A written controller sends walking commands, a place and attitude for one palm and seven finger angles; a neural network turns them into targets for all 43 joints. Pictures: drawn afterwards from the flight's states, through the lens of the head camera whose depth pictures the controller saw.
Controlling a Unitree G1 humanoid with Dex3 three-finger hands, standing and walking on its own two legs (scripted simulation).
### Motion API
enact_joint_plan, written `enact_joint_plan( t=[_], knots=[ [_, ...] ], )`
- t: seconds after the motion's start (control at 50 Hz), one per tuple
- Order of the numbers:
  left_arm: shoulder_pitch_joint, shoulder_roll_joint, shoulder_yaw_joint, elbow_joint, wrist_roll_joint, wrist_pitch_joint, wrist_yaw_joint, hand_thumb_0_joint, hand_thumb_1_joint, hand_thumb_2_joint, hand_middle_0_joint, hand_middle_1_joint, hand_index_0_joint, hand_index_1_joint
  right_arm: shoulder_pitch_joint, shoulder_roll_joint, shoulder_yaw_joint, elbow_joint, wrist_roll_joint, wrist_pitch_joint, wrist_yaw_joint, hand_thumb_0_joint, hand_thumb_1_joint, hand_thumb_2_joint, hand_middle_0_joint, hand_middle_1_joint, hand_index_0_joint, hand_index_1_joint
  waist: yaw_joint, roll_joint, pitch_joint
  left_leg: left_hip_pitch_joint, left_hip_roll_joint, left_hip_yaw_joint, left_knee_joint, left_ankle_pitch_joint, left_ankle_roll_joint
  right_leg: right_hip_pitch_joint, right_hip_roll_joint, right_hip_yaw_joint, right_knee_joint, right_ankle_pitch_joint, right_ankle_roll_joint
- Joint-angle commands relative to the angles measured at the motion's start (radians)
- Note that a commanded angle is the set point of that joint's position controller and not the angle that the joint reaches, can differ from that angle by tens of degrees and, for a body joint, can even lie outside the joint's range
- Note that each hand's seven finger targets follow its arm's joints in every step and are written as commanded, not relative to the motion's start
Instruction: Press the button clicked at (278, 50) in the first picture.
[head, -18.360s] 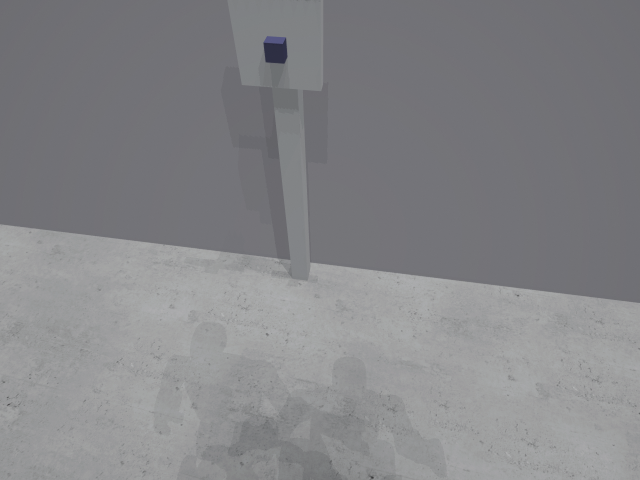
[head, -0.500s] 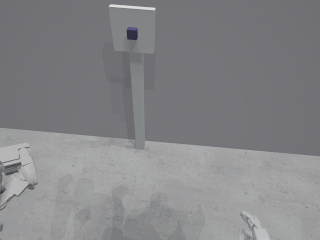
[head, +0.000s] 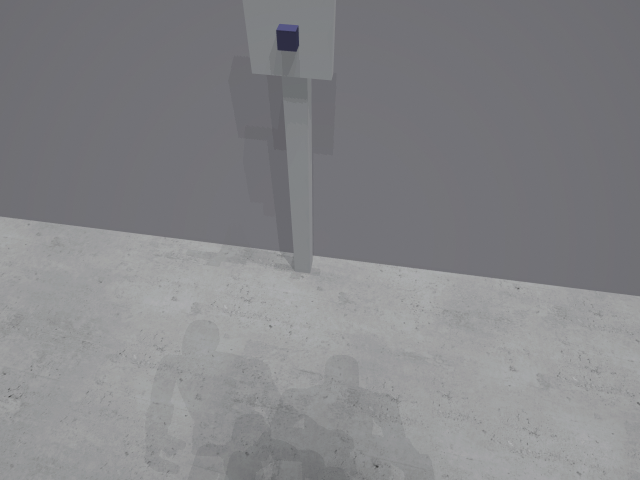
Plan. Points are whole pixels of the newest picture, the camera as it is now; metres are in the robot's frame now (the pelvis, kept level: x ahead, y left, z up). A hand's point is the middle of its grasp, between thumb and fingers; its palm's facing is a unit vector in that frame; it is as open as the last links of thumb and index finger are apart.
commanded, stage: let the arm hang, fingers relaxed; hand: left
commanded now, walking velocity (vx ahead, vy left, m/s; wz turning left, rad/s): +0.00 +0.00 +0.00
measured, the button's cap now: (288, 37) +0.88 +0.12 +0.13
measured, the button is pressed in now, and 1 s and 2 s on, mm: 0 0 0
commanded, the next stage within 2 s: stand and wait in 0.60 s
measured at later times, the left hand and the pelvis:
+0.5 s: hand out of the picture +0.10 +0.24 -0.15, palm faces -0.02 -0.95 -0.30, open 7.3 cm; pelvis +0.02 +0.01 +0.01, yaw -1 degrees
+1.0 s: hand out of the picture +0.13 +0.25 -0.15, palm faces -0.03 -0.94 -0.34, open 7.3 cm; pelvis +0.04 +0.00 +0.01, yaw -1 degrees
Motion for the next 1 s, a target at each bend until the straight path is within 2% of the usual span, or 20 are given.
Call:
enact_joint_plan(
  t=[0.0,0.08,0.14,0.28,0.44,0.66,0.98],
  knots=[
    [-0.073,0.164,0.039,-0.033,-0.003,-0.035,0.013,0.000,0.900,0.900,-0.347,-0.460,-0.347,-0.460,0.018,-0.142,-0.034,-0.029,0.007,-0.033,-0.015,0.000,-0.900,-0.900,0.200,0.300,0.200,0.300,-0.024,-0.020,-0.051,0.079,0.054,-0.060,-0.110,-0.151,0.038,-0.078,-0.111,0.128,-0.187,-0.251,-0.054],
    [-0.086,0.172,0.042,0.010,-0.003,-0.035,0.015,0.000,0.900,0.900,-0.200,-0.300,-0.200,-0.300,0.021,-0.150,-0.035,0.008,0.007,-0.037,-0.017,0.000,-0.900,-0.900,0.200,0.300,0.200,0.300,-0.020,-0.013,-0.020,0.062,0.067,-0.073,-0.144,-0.153,0.040,-0.066,-0.107,0.114,-0.173,-0.228,-0.052],
    [-0.088,0.180,0.045,0.032,-0.002,-0.033,0.015,0.000,0.900,0.900,-0.200,-0.300,-0.200,-0.300,0.012,-0.153,-0.037,0.026,0.006,-0.038,-0.016,0.000,-0.900,-0.900,0.200,0.300,0.200,0.300,-0.012,-0.006,0.006,0.035,0.071,-0.083,-0.171,-0.185,0.042,-0.055,-0.104,0.107,-0.166,-0.231,-0.050],
    [-0.130,0.197,0.049,0.051,-0.002,-0.041,0.015,0.000,0.900,0.900,-0.200,-0.300,-0.200,-0.300,-0.022,-0.178,-0.039,0.045,0.006,-0.050,-0.016,0.000,-0.900,-0.900,0.200,0.300,0.200,0.300,-0.006,0.008,-0.020,0.042,0.080,-0.094,-0.197,-0.133,0.042,0.004,-0.108,0.104,-0.146,-0.136,-0.046],
    [-0.188,0.216,0.050,0.048,-0.002,-0.053,0.015,0.000,0.900,0.900,-0.200,-0.300,-0.200,-0.300,-0.074,-0.200,-0.039,0.051,0.009,-0.060,-0.016,0.000,-0.900,-0.900,0.200,0.300,0.200,0.300,-0.012,0.007,-0.065,0.100,0.087,-0.081,-0.185,0.028,0.035,0.051,-0.124,0.101,-0.146,0.000,-0.039],
    [-0.241,0.247,0.049,0.045,-0.003,-0.062,0.015,0.000,0.900,0.900,-0.200,-0.300,-0.200,-0.300,-0.140,-0.244,-0.040,0.051,0.011,-0.063,-0.015,0.000,-0.900,-0.900,0.200,0.300,0.200,0.300,-0.018,-0.007,-0.118,0.172,0.095,-0.066,-0.178,0.138,0.027,0.097,-0.136,0.101,-0.159,0.134,-0.031],
    [-0.257,0.280,0.044,0.054,-0.005,-0.064,0.015,0.000,0.900,0.900,-0.200,-0.300,-0.200,-0.300,-0.187,-0.285,-0.036,0.049,0.014,-0.060,-0.016,0.000,-0.900,-0.900,0.200,0.300,0.200,0.300,-0.021,-0.010,-0.131,0.228,0.104,-0.051,-0.189,0.179,0.020,0.119,-0.141,0.107,-0.182,0.199,-0.028]
  ],
)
